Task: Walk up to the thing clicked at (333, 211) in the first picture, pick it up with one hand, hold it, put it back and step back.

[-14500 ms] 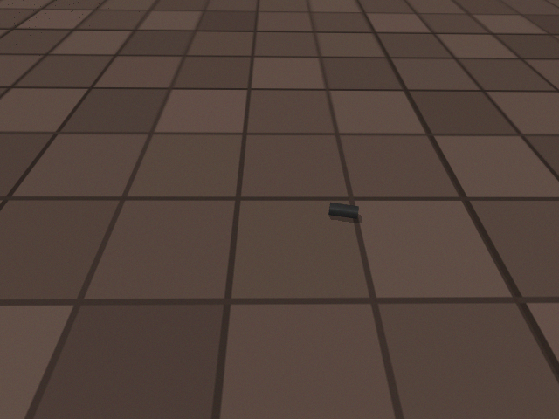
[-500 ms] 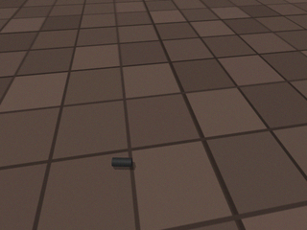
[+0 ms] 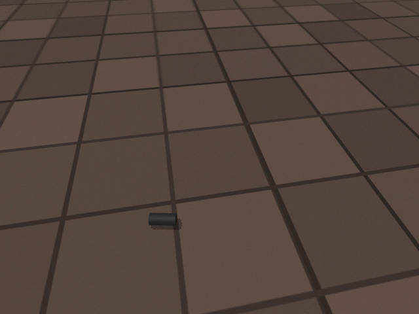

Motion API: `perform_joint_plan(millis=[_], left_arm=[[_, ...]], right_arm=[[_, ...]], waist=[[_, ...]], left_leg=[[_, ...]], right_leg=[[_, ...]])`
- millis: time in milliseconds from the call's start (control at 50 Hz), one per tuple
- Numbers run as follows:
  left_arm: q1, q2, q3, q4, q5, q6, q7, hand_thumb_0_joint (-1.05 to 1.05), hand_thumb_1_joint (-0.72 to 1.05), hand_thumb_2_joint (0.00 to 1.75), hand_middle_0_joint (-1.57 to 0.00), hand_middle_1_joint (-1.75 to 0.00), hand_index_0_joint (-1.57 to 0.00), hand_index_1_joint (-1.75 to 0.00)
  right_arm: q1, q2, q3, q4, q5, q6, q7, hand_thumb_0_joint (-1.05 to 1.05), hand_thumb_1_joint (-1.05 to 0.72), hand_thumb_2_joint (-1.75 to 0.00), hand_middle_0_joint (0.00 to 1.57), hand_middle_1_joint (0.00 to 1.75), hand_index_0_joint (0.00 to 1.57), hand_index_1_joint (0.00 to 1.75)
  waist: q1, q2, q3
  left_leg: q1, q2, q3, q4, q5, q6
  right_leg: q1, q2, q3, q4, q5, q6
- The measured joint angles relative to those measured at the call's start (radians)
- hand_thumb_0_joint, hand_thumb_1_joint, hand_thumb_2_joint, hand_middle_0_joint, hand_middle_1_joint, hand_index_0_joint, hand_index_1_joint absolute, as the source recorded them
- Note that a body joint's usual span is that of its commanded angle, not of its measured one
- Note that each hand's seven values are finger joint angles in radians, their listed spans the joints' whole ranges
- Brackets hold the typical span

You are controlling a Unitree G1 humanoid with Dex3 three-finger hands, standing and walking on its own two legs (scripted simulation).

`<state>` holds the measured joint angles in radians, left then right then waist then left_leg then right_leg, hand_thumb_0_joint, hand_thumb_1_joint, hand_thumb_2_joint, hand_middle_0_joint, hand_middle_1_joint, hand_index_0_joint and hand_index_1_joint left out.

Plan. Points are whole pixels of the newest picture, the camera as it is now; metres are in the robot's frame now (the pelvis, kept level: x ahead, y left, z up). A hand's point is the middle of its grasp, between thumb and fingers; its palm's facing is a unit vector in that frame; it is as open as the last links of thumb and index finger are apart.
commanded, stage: stand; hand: left
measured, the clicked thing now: (162, 219) +0.74 +0.24 -0.75
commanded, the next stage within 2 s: walk up in 0.10 s
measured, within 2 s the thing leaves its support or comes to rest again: neither
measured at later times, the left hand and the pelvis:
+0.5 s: hand out of the picture +0.10 +0.33 -0.17, palm faces -0.03 -0.94 -0.35, open 7.4 cm; pelvis +0.08 +0.05 -0.01, yaw +0 degrees
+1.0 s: hand (108, 238) +0.35 +0.26 -0.14, palm faces -0.05 -0.92 -0.38, open 7.4 cm; pelvis +0.24 +0.00 -0.02, yaw -1 degrees
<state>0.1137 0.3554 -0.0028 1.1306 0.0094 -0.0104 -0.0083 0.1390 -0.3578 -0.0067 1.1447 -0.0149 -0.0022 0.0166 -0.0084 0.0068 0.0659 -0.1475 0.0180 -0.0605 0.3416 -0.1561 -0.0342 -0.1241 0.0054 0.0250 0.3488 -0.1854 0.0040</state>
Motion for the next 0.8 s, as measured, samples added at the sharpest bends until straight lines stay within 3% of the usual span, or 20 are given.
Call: perform_joint_plan(millis=[100,180,220,280,320,340,380,420,480,580,680,760,800], left_arm=[[-0.007,-0.001,-0.003,-0.003,-0.002,0.0,0.002,0.01,0.9,0.9,-0.2,-0.3,-0.2,-0.3],[0.037,-0.002,0.035,-0.049,0.017,-0.01,-0.022,0.01,0.9,0.9,-0.2,-0.3,-0.2,-0.3],[0.066,0.005,0.051,-0.082,0.025,-0.024,-0.027,0.0,0.9,0.9,-0.2,-0.3,-0.2,-0.3],[0.105,0.011,0.066,-0.11,0.03,-0.031,-0.029,0.0,0.9,0.9,-0.2,-0.3,-0.2,-0.3],[0.133,0.027,0.07,-0.12,0.033,-0.02,-0.035,0.0,0.9,0.9,-0.2,-0.3,-0.2,-0.3],[0.146,0.038,0.071,-0.125,0.032,-0.012,-0.037,0.0,0.9,0.9,-0.2,-0.3,-0.2,-0.3],[0.171,0.06,0.073,-0.131,0.027,0.004,-0.035,0.01,0.9,0.9,-0.2,-0.3,-0.2,-0.3],[0.185,0.069,0.071,-0.124,0.022,0.019,-0.028,0.01,0.9,0.9,-0.2,-0.3,-0.2,-0.3],[0.196,0.082,0.065,-0.131,0.011,0.014,-0.032,0.01,0.9,0.9,-0.2,-0.3,-0.2,-0.3],[0.2,0.084,0.064,-0.159,0.014,0.004,-0.052,0.01,0.9,0.9,-0.2,-0.3,-0.2,-0.3],[0.172,0.068,0.064,-0.194,0.021,0.005,-0.073,0.01,0.9,0.9,-0.2,-0.3,-0.2,-0.3],[0.146,0.057,0.068,-0.222,0.02,-0.01,-0.075,0.01,0.9,0.9,-0.2,-0.3,-0.2,-0.3],[0.128,0.046,0.075,-0.24,0.023,-0.029,-0.064,0.01,0.9,0.9,-0.2,-0.3,-0.2,-0.3]], right_arm=[[-0.014,0.002,0.005,-0.007,0.004,-0.003,-0.003,0.01,-0.9,-0.9,0.2,0.3,0.2,0.29],[0.027,-0.006,-0.025,-0.056,-0.016,-0.004,0.023,0.01,-0.9,-0.9,0.2,0.3,0.2,0.3],[0.046,-0.016,-0.038,-0.076,-0.026,-0.003,0.027,0.01,-0.9,-0.9,0.2,0.3,0.2,0.3],[0.057,-0.043,-0.058,-0.098,-0.029,-0.009,0.034,0.01,-0.9,-0.9,0.2,0.3,0.2,0.3],[0.068,-0.051,-0.071,-0.119,-0.029,-0.021,0.042,0.01,-0.9,-0.9,0.2,0.3,0.2,0.3],[0.074,-0.053,-0.078,-0.131,-0.03,-0.031,0.044,0.01,-0.9,-0.9,0.2,0.3,0.2,0.29],[0.083,-0.048,-0.091,-0.158,-0.04,-0.053,0.037,0.01,-0.9,-0.9,0.2,0.3,0.2,0.3],[0.099,-0.039,-0.093,-0.18,-0.037,-0.063,0.033,0.01,-0.9,-0.9,0.2,0.3,0.2,0.3],[0.131,-0.024,-0.08,-0.201,-0.023,-0.063,0.029,0.01,-0.9,-0.9,0.2,0.3,0.2,0.3],[0.187,-0.015,-0.066,-0.23,-0.016,-0.067,0.029,0.01,-0.9,-0.9,0.2,0.3,0.21,0.3],[0.227,-0.03,-0.061,-0.258,-0.011,-0.062,0.034,0.01,-0.9,-0.9,0.2,0.3,0.21,0.3],[0.253,-0.045,-0.06,-0.275,-0.007,-0.048,0.032,0.01,-0.9,-0.9,0.2,0.3,0.21,0.3],[0.254,-0.052,-0.059,-0.28,-0.002,-0.041,0.025,0.01,-0.9,-0.9,0.2,0.3,0.21,0.3]], waist=[[0.001,0.0,-0.001],[0.004,0.008,-0.034],[0.013,0.002,-0.039],[0.03,0.016,-0.022],[0.033,0.012,-0.014],[0.032,0.005,-0.009],[0.031,-0.03,0.0],[0.015,-0.047,-0.003],[0.006,-0.067,0.003],[-0.003,-0.069,0.015],[-0.016,-0.041,0.028],[-0.028,-0.013,0.018],[-0.028,0.024,0.025]], left_leg=[[0.007,-0.001,0.001,0.0,-0.005,0.001],[-0.041,-0.003,0.0,0.144,-0.228,0.055],[-0.098,-0.004,0.029,0.27,-0.263,0.057],[-0.161,0.018,0.049,0.346,-0.278,0.059],[-0.159,0.03,0.062,0.273,-0.236,0.061],[-0.145,0.029,0.071,0.222,-0.173,0.056],[-0.13,0.008,0.101,0.215,-0.049,0.048],[-0.121,-0.001,0.113,0.23,-0.084,0.056],[-0.061,-0.008,0.126,0.175,-0.094,0.064],[0.038,-0.011,0.141,0.081,-0.093,0.064],[0.1,-0.005,0.152,0.075,-0.146,0.051],[0.112,0.012,0.149,0.16,-0.244,0.024],[0.075,0.049,0.13,0.3,-0.309,0.035]], right_leg=[[0.007,-0.002,0.001,0.0,-0.005,0.001],[-0.002,0.005,-0.004,0.063,-0.144,-0.032],[0.013,-0.002,-0.007,0.041,-0.074,-0.044],[0.047,-0.004,-0.014,0.023,-0.065,-0.025],[0.06,-0.011,-0.016,0.041,-0.096,-0.011],[0.055,-0.018,-0.015,0.078,-0.124,-0.005],[-0.006,-0.034,0.022,0.259,-0.226,-0.029],[-0.106,0.002,0.07,0.493,-0.284,-0.05],[-0.219,0.014,0.067,0.644,-0.227,-0.054],[-0.319,-0.031,0.037,0.541,-0.136,-0.016],[-0.329,-0.077,-0.008,0.347,-0.046,-0.019],[-0.263,-0.066,-0.042,0.239,-0.012,-0.037],[-0.237,-0.035,-0.064,0.241,0.028,-0.032]])
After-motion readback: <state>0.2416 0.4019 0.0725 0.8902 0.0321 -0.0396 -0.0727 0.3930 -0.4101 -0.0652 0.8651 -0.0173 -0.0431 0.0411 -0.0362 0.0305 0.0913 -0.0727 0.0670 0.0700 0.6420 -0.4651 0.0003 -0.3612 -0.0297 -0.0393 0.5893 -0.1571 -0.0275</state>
